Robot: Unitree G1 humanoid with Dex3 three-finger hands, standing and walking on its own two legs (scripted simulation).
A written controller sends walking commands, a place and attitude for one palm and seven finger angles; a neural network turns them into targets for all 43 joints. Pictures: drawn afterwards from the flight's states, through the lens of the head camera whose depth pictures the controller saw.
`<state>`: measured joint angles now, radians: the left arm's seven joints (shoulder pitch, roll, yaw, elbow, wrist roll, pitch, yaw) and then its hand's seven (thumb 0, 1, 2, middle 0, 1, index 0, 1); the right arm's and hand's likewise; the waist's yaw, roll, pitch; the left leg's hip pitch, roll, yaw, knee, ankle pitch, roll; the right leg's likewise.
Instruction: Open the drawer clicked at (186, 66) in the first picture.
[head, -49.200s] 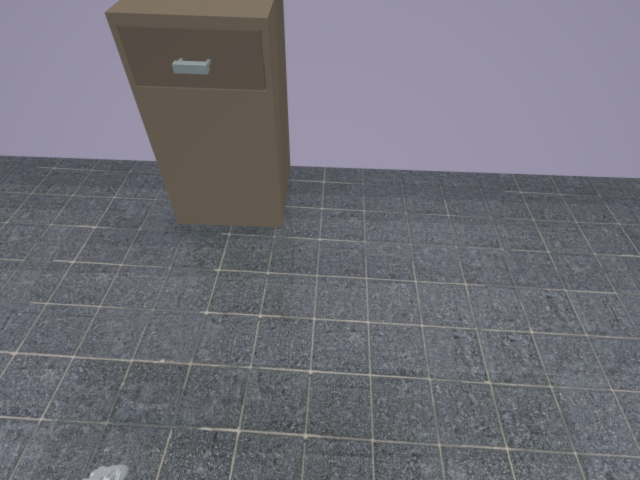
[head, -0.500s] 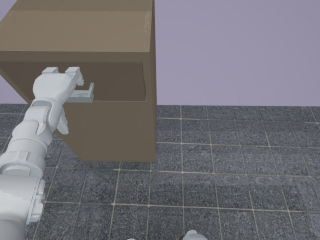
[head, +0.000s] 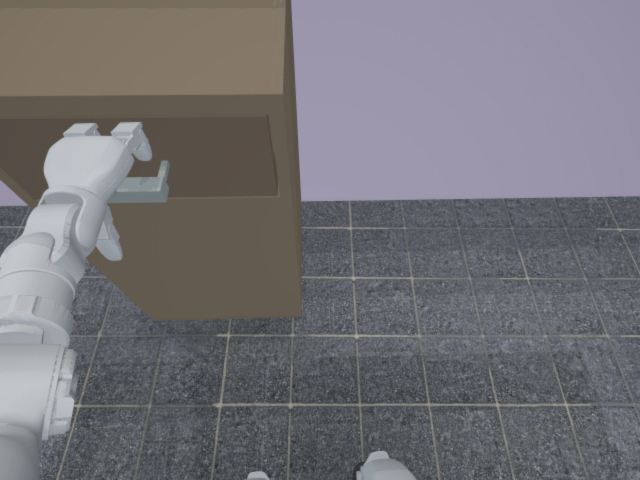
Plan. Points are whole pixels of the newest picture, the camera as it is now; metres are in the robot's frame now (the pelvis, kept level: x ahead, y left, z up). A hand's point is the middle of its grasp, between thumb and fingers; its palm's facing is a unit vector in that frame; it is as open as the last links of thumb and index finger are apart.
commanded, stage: move the hooked fingers above the handle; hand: left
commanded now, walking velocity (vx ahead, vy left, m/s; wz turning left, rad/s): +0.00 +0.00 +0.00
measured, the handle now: (133, 178) +0.55 +0.26 -0.01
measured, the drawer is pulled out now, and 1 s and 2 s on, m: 0.00 0.00 0.00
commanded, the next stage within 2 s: none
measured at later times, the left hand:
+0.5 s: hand (120, 175) +0.50 +0.25 +0.05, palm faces -0.02 -0.03 -1.00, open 13.7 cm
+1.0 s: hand (112, 185) +0.49 +0.26 +0.05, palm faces -0.05 +0.00 -1.00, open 13.8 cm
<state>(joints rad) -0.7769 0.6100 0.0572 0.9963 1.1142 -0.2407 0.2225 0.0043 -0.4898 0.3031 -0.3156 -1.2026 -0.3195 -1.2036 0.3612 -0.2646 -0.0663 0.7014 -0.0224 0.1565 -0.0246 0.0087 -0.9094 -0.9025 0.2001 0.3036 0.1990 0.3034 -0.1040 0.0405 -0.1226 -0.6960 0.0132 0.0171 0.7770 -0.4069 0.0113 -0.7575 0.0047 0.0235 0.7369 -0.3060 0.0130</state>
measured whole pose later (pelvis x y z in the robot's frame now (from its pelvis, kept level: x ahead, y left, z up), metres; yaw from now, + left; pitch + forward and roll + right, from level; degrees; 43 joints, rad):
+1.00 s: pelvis +0.00 +0.00 +0.00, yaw +0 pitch +19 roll -1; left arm -0.84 0.60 0.03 1.03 1.12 -0.19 0.24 0.00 -0.49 0.30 -0.31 -1.20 -0.32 -1.20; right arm 0.31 -0.27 -0.05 0.67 -0.02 0.15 -0.02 0.01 -0.91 -0.90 0.20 0.30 0.20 0.30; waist -0.11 0.04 -0.12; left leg -0.71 0.01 0.01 0.79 -0.41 0.01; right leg -0.76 0.00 0.02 0.75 -0.31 0.02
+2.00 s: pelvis +0.01 +0.00 +0.00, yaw +0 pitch +19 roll -1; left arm -0.82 0.63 0.04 1.06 1.10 -0.15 0.20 0.01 -0.49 0.30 -0.31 -1.20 -0.32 -1.20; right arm 0.32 -0.27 -0.04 0.67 -0.01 0.16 -0.02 0.01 -0.91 -0.90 0.20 0.30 0.20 0.30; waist -0.10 0.04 -0.12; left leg -0.69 0.01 0.02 0.77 -0.42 0.01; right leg -0.75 0.01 0.03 0.73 -0.31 0.02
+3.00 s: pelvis +0.00 +0.00 +0.00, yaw +1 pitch +20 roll -1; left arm -0.82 0.64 0.00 1.00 1.08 -0.23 0.14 0.00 -0.49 0.30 -0.32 -1.21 -0.32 -1.21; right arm 0.36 -0.27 -0.06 0.69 -0.01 0.14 -0.05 0.01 -0.91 -0.90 0.20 0.30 0.20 0.30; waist -0.10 0.03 -0.12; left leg -0.71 0.01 0.00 0.78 -0.41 0.01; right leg -0.76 0.00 0.01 0.73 -0.31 0.01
